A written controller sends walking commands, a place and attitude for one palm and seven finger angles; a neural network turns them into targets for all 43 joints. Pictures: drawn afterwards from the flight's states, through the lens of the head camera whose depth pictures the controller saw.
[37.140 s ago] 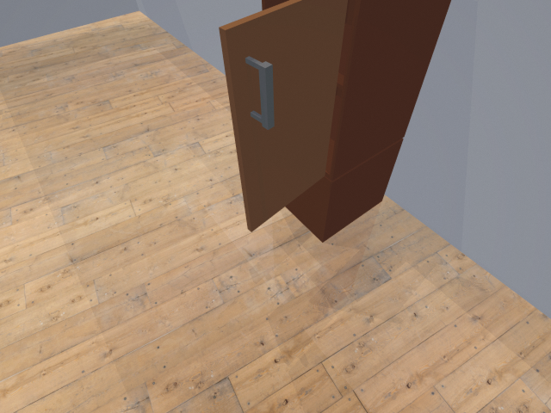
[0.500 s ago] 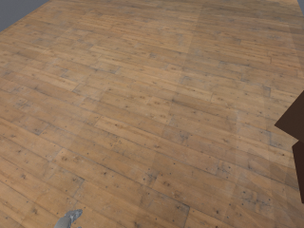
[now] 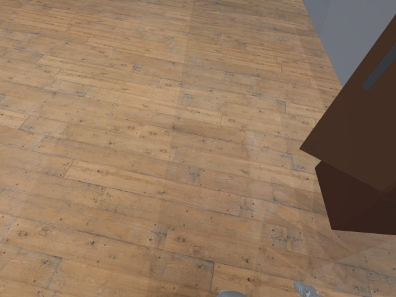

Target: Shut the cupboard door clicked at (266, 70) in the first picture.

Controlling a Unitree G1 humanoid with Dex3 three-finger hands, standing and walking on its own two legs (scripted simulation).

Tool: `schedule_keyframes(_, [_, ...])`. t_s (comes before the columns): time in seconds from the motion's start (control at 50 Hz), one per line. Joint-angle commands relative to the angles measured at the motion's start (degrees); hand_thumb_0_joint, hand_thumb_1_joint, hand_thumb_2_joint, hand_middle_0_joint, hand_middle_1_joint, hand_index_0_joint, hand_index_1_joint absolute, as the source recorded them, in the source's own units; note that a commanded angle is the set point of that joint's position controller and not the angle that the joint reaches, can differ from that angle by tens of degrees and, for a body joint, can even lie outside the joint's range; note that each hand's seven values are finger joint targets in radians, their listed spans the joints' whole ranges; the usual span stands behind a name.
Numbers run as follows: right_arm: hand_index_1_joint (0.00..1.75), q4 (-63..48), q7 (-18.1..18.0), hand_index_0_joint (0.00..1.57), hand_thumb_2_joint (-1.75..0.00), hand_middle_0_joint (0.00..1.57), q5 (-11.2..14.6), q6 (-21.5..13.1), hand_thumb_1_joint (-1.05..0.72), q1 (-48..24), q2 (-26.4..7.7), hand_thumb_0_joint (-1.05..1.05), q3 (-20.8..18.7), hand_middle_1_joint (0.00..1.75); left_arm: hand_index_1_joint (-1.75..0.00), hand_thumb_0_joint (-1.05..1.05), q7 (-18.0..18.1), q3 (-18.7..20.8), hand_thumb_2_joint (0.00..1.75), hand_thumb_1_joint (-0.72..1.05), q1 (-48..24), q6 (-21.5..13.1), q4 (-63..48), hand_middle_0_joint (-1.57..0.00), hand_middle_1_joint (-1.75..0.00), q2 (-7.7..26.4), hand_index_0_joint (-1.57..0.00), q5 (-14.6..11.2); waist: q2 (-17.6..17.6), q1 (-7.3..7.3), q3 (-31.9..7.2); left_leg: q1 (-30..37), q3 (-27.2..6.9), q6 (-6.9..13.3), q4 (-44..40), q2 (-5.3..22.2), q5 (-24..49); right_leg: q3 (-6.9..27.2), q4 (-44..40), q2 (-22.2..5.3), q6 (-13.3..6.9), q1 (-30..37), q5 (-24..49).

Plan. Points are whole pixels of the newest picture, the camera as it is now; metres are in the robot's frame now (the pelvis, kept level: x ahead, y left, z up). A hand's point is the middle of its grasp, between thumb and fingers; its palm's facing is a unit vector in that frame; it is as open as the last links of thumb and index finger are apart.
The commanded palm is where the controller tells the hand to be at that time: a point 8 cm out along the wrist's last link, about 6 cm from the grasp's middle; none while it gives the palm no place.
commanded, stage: turn to face it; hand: left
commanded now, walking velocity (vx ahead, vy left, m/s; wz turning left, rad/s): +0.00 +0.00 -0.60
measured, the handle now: (383, 63) +0.70 -0.44 +0.12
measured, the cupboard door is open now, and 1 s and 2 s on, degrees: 60 60 60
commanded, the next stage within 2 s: take the last steps up to it in 0.80 s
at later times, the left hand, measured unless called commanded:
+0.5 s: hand (146, 275) +0.17 +0.12 -0.14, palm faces -0.28 -0.92 -0.28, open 7.4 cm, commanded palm none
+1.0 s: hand (138, 272) +0.18 +0.14 -0.16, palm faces -0.41 -0.89 -0.20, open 7.4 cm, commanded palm none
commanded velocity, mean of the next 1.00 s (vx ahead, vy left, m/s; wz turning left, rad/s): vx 0.04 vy -0.02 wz -0.39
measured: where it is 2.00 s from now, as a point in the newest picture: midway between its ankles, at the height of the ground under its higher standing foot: (246, 288)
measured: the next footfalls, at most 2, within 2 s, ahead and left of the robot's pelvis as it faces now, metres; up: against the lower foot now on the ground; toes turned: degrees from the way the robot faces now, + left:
right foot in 0.32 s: +0.03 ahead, -0.15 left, +0.00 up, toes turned -17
left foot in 0.76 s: +0.12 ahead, +0.07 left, +0.00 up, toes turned -19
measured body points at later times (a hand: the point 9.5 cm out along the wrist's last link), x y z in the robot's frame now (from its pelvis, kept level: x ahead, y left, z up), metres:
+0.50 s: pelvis +0.01 -0.04 +0.00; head +0.04 -0.08 +0.45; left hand +0.19 +0.17 -0.12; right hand -0.02 -0.31 -0.15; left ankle +0.02 +0.11 -0.65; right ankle -0.01 -0.14 -0.73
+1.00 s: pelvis +0.04 -0.01 +0.01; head +0.07 -0.01 +0.46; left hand +0.20 +0.19 -0.15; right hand -0.02 -0.25 -0.13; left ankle +0.08 +0.08 -0.73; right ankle -0.04 -0.13 -0.68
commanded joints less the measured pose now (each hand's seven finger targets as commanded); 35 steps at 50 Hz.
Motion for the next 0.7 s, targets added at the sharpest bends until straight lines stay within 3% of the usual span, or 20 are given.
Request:
schedule_keyframes(0.0, [0.30, -3.5, -1.4, 0.20, -0.90, 0.20, -0.7, -1.0, -0.90, 3.8, -11.5, 0.00, -2.8, 0.30, -0.30, 0.00, -0.9, 1.8, 0.90, 0.90, -2.3, -1.2, -5.7, -0.20, -0.30, 4.9, -0.20, 0.0, 14.3, -1.86, -6.1, 11.5, -8.8, 7.6, -10.9, 17.5, 37.7, -2.4, 14.4, -4.8, 2.0, -8.1, -0.7])
schedule_keyframes(0.04, [0.30, -2.9, -1.5, 0.20, -0.90, 0.20, -0.5, -0.8, -0.90, 4.7, -11.9, 0.00, -2.9, 0.30, -0.30, 0.00, -1.3, 1.4, 0.90, 0.90, -3.1, -0.9, -6.0, -0.20, -0.30, 3.9, -0.20, -0.1, 14.0, -2.29, -6.6, 13.9, -5.2, 7.2, -9.6, 16.7, 38.0, -4.7, 11.0, -5.2, 2.3, -7.7, 0.4])
schedule_keyframes(0.1, [0.30, -1.7, -1.1, 0.20, -0.90, 0.20, -0.5, -0.7, -0.90, 7.1, -12.4, 0.00, -3.5, 0.30, -0.30, 0.00, -1.6, 1.1, 0.90, 0.90, -5.4, -0.5, -6.7, -0.20, -0.30, 2.9, -0.20, -0.2, 13.5, -3.29, -7.2, 14.5, -2.6, 6.7, -9.7, 16.8, 34.4, -6.5, 5.2, -5.4, 2.3, -5.4, 2.5])
schedule_keyframes(0.18, [0.30, -0.6, -0.5, 0.20, -0.90, 0.20, -0.7, -0.4, -0.90, 7.5, -13.2, 0.00, -4.0, 0.30, -0.30, 0.00, -1.8, 0.8, 0.90, 0.90, -7.1, -0.9, -7.2, -0.20, -0.30, 2.3, -0.20, -0.1, 16.8, -3.78, -5.9, 12.4, 0.3, 6.1, -8.5, 17.4, 33.0, -9.2, -3.7, -4.6, 1.4, -0.8, 3.6])
schedule_keyframes(0.22, [0.30, -0.7, -0.2, 0.20, -0.90, 0.20, -0.6, -0.3, -0.90, 6.7, -14.1, 0.00, -4.5, 0.30, -0.30, 0.00, -1.7, 0.8, 0.90, 0.90, -6.3, -1.3, -7.2, -0.20, -0.30, 2.7, -0.20, -0.1, 17.2, -3.31, -6.7, 12.1, 1.2, 5.5, -6.3, 18.3, 31.8, -9.9, -9.4, -4.4, 0.6, 2.5, 4.6])
schedule_keyframes(0.24, [0.30, -0.5, -0.1, 0.20, -0.90, 0.20, -0.5, -0.2, -0.90, 6.6, -14.1, 0.00, -4.5, 0.30, -0.30, 0.00, -1.6, 0.8, 0.90, 0.90, -5.5, -1.6, -6.9, -0.20, -0.30, 3.2, -0.20, 0.0, 16.3, -2.69, -6.3, 10.7, 2.0, 4.2, -4.1, 17.7, 31.1, -10.3, -14.6, -3.9, 0.1, 5.8, 7.7])
schedule_keyframes(0.26, [0.30, -0.7, 0.1, 0.20, -0.90, 0.20, -0.3, -0.2, -0.90, 5.4, -14.2, 0.00, -4.6, 0.30, -0.30, 0.00, -1.5, 1.1, 0.90, 0.90, -2.4, -1.9, -6.0, -0.20, -0.30, 4.0, -0.20, -0.1, 14.2, -0.62, -7.7, 8.3, 3.4, 2.3, 0.2, 16.9, 28.4, -10.3, -21.8, -3.7, -0.6, 11.9, 14.3])
schedule_keyframes(0.28, [0.30, -1.2, 0.4, 0.20, -0.90, 0.20, 0.4, -0.2, -0.90, 4.6, -13.3, 0.00, -4.6, 0.30, -0.30, 0.00, -1.1, 1.6, 0.90, 0.90, 3.3, -2.5, -4.4, -0.20, -0.30, 7.2, -0.20, 0.2, 7.2, 2.26, -10.3, 3.2, 6.3, -0.8, 9.4, 14.1, 22.6, -5.8, -28.9, -7.0, -2.2, 21.1, 23.4])
schedule_keyframes(0.3, [0.30, -3.8, 0.7, 0.20, -0.90, 0.20, 0.8, -0.1, -0.90, 3.3, -7.8, 0.00, -3.2, 0.30, -0.30, 0.00, -0.2, 2.9, 0.90, 0.90, 7.0, -3.4, -3.2, -0.20, -0.30, 14.2, -0.20, 0.8, -14.5, 3.98, -10.5, -14.5, 9.0, -4.5, 23.2, 4.6, -11.5, 15.4, -32.6, -21.9, -8.1, 31.2, 42.3])
schedule_keyframes(0.32, [0.30, -5.0, 0.2, 0.20, -0.90, 0.20, 0.7, 0.8, -0.90, 0.6, -8.8, 0.00, -2.8, 0.30, -0.30, 0.00, 0.7, 3.1, 0.90, 0.90, 8.9, -3.3, -2.3, -0.20, -0.30, 16.1, -0.20, -0.3, -14.5, 4.68, -9.8, -18.7, 0.9, -4.8, 32.7, 2.1, -22.3, 20.7, -31.6, -27.4, -13.4, 27.0, 54.3])
schedule_keyframes(0.34, [0.30, -5.0, 0.2, 0.20, -0.90, 0.20, 0.9, 1.3, -0.90, 1.3, -8.9, 0.00, -2.7, 0.30, -0.30, 0.00, 1.2, 2.8, 0.90, 0.90, 7.6, -3.1, -2.8, -0.20, -0.30, 15.4, -0.20, -0.4, -9.1, 3.54, -7.9, -18.6, -3.0, -4.3, 36.1, 4.0, -18.4, 17.5, -32.3, -27.5, -15.3, 22.9, 45.8])
schedule_keyframes(0.36, [0.30, -3.6, -0.1, 0.20, -0.90, 0.20, 0.7, 1.4, -0.90, 1.0, -8.1, 0.00, -2.8, 0.30, -0.30, 0.00, 1.7, 2.7, 0.90, 0.90, 3.0, -3.1, -4.0, -0.20, -0.30, 12.6, -0.20, -0.2, -10.2, 1.77, -6.5, -21.6, -4.4, -4.6, 37.2, 4.2, -14.8, 17.5, -33.6, -23.6, -14.1, 22.2, 38.9])
schedule_keyframes(0.38, [0.30, -2.5, 0.0, 0.20, -0.90, 0.20, 0.6, 1.5, -0.90, 1.5, -9.0, 0.00, -3.0, 0.30, -0.30, 0.00, 1.8, 2.1, 0.90, 0.90, -0.4, -3.0, -4.8, -0.20, -0.30, 11.2, -0.20, -0.3, -10.8, 0.50, -5.4, -21.3, -4.7, -5.0, 37.4, 4.7, -11.1, 15.3, -34.0, -21.6, -13.2, 20.2, 34.0])
schedule_keyframes(0.4, [0.30, -2.0, 0.4, 0.20, -0.90, 0.20, 0.4, 1.5, -0.90, 1.6, -9.3, 0.00, -3.1, 0.30, -0.30, 0.00, 1.7, 1.3, 0.90, 0.90, -2.2, -3.0, -5.3, -0.20, -0.30, 9.7, -0.20, -0.4, -9.2, -0.34, -5.0, -18.9, -4.7, -5.2, 36.4, 4.7, -7.9, 11.5, -33.8, -19.2, -11.9, 17.0, 33.0])
schedule_keyframes(0.44, [0.30, -0.6, 0.9, 0.20, -0.90, 0.20, 0.3, 1.7, -0.90, 4.1, -8.2, 0.00, -3.0, 0.30, -0.30, 0.00, 1.6, 1.1, 0.90, 0.90, -4.1, -3.3, -5.9, -0.20, -0.30, 8.9, -0.20, -0.1, -5.8, -2.16, -6.3, -14.4, -3.4, -5.4, 32.8, 3.7, -4.6, 7.8, -34.0, -16.9, -10.9, 13.8, 30.4])
schedule_keyframes(0.46, [0.30, -0.4, 1.0, 0.20, -0.90, 0.20, 0.2, 1.8, -0.90, 4.7, -7.7, 0.00, -2.9, 0.30, -0.30, 0.00, 1.5, 1.0, 0.90, 0.90, -3.7, -3.5, -5.9, -0.20, -0.30, 8.9, -0.20, -0.1, -4.5, -2.22, -7.0, -13.4, -2.8, -5.5, 30.6, 2.9, -3.8, 7.2, -33.9, -16.0, -10.7, 13.7, 29.9])
schedule_keyframes(0.54, [0.30, -0.6, 1.1, 0.20, -0.90, 0.20, 0.3, 1.6, -0.90, 3.1, -7.2, 0.00, -2.9, 0.30, -0.30, 0.00, 1.3, 1.0, 0.90, 0.90, -0.8, -3.6, -4.4, -0.20, -0.30, 9.0, -0.20, 0.2, -4.1, -0.98, -6.8, -13.1, -2.5, -5.5, 24.1, 1.5, -3.9, 10.0, -34.6, -16.3, -11.5, 15.2, 27.5])
schedule_keyframes(0.62, [0.30, -0.9, 0.6, 0.20, -0.90, 0.20, 0.7, 0.9, -0.90, 2.1, -6.4, 0.00, -2.4, 0.30, -0.30, 0.00, 1.4, 1.4, 0.90, 0.90, -0.2, -3.5, -3.7, -0.20, -0.30, 9.3, -0.20, 0.5, -5.0, -0.54, -6.9, -8.9, -2.4, -4.7, 13.1, 0.4, -6.9, 13.5, -32.7, -17.4, -12.9, 15.0, 30.8])
schedule_keyframes(0.66, [0.30, 0.4, 0.3, 0.20, -0.90, 0.20, 0.9, 0.3, -0.90, 5.3, -5.9, 0.00, -2.2, 0.30, -0.30, 0.00, 1.5, 1.5, 0.90, 0.90, -1.4, -3.3, -3.3, -0.20, -0.30, 9.0, -0.20, 0.2, -4.4, -2.05, -7.7, -2.3, -2.0, -4.3, 3.4, -0.5, -2.1, 13.3, -29.7, -16.0, -11.1, 13.1, 32.5])
schedule_keyframes(0.68, [0.30, 1.5, 0.1, 0.20, -0.90, 0.20, 0.9, 0.0, -0.90, 7.7, -5.9, 0.00, -2.1, 0.30, -0.30, 0.00, 1.5, 1.3, 0.90, 0.90, -2.3, -3.1, -3.2, -0.20, -0.30, 8.5, -0.20, -0.1, -4.2, -3.35, -7.8, 3.7, -1.6, -4.1, -3.7, -0.9, 4.2, 12.4, -27.7, -14.3, -8.9, 9.7, 30.5])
